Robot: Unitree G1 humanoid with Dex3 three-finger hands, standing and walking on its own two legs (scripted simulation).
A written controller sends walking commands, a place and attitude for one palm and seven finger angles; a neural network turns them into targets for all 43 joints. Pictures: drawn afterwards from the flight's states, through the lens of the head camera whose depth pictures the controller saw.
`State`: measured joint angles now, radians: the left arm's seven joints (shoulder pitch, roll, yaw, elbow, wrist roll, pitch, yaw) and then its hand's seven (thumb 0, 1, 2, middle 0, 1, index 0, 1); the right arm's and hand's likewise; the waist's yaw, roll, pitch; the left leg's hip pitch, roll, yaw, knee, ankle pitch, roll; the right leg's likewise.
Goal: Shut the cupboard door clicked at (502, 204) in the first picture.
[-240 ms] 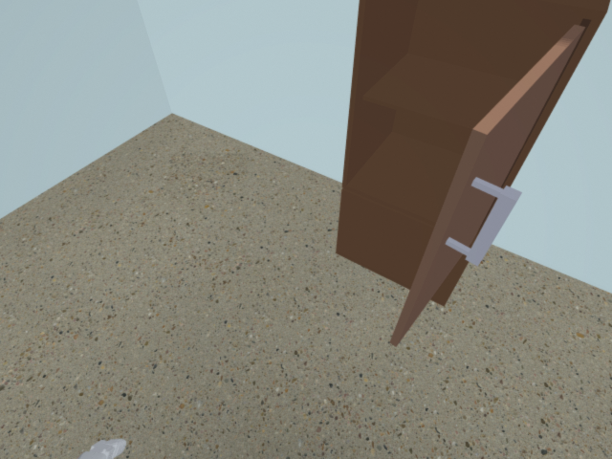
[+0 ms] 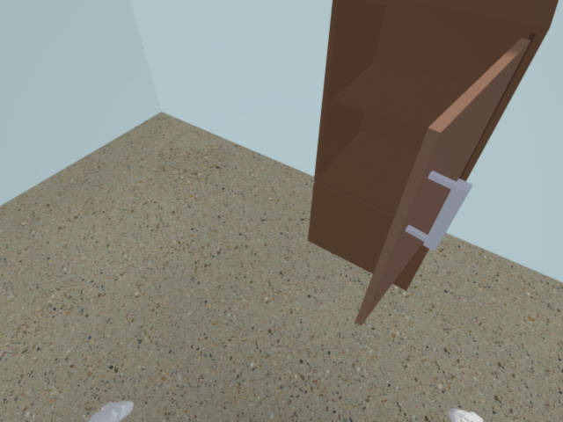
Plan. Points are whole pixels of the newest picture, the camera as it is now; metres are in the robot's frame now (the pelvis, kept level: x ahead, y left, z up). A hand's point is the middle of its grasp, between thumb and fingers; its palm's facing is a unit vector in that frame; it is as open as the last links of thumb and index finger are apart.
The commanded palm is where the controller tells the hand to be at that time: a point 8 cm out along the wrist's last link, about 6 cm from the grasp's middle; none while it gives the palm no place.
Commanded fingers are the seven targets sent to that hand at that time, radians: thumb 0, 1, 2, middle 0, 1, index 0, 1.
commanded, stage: stand and wait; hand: left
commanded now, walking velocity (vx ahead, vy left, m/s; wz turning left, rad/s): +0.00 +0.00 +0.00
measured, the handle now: (433, 211) +0.45 -0.23 +0.05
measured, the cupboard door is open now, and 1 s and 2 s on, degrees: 82 82 82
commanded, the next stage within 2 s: look at it before walking up in 0.58 s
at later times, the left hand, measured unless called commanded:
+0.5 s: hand out of the picture +0.05 +0.24 -0.15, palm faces -0.02 -0.94 -0.34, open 7.4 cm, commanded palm none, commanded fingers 0.00 0.90 0.90 -0.20 -0.30 -0.20 -0.30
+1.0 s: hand out of the picture +0.06 +0.24 -0.15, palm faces -0.03 -0.94 -0.33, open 7.4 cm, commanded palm none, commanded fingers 0.00 0.90 0.90 -0.20 -0.30 -0.20 -0.30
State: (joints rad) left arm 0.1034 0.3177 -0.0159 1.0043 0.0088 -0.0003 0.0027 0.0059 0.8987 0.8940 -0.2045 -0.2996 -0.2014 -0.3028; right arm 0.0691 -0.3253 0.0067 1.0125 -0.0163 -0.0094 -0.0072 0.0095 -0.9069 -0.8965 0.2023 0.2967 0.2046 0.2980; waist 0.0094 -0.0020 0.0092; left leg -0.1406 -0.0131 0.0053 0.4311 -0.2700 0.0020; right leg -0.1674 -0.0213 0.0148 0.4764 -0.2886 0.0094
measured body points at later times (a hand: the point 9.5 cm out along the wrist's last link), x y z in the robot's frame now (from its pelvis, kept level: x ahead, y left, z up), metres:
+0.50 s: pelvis -0.02 -0.01 +0.00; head -0.01 -0.01 +0.45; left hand +0.05 +0.29 -0.13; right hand +0.05 -0.31 -0.13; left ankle -0.02 +0.12 -0.74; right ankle -0.02 -0.12 -0.74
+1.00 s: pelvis -0.02 +0.00 +0.01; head -0.01 -0.01 +0.46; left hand +0.06 +0.29 -0.13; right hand +0.06 -0.30 -0.13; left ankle -0.02 +0.12 -0.74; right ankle -0.02 -0.12 -0.74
